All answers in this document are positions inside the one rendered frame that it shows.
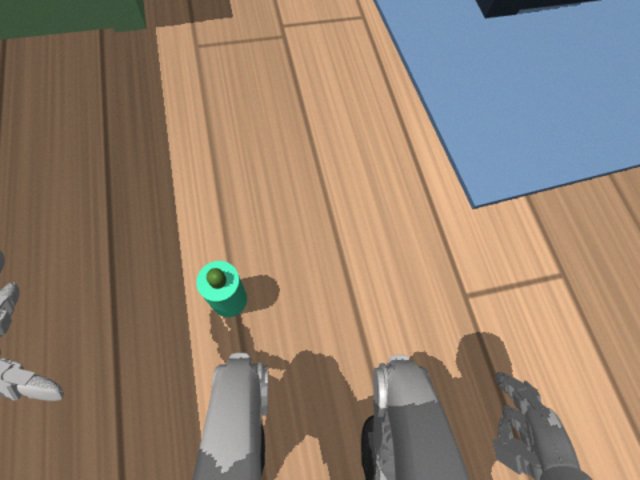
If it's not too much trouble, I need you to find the sofa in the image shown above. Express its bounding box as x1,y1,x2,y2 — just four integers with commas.
476,0,599,18

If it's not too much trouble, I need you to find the right robot foot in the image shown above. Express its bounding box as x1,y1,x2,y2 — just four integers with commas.
361,415,377,480

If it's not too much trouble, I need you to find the right robot hand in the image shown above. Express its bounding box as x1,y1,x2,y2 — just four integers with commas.
493,372,581,480

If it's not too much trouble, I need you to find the left robot hand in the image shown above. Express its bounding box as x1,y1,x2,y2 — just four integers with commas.
0,251,64,401

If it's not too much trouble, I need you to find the bottle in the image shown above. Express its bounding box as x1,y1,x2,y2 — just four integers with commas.
196,261,247,317

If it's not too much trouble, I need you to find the armchair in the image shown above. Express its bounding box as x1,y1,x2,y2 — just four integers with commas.
0,0,146,40

